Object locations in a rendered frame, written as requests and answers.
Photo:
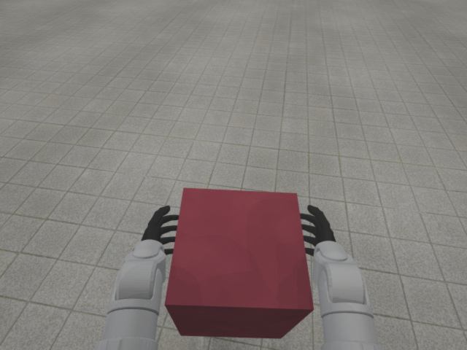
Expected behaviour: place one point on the right robot forearm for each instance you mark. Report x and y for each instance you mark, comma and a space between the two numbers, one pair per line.
345, 305

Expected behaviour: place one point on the left robot forearm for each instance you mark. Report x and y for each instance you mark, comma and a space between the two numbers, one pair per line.
135, 300

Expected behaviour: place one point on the left robot hand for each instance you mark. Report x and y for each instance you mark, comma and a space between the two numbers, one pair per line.
154, 230

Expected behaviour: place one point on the carton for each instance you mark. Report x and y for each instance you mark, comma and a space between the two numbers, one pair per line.
239, 265

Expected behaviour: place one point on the right robot hand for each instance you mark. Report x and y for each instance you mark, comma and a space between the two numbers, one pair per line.
322, 230

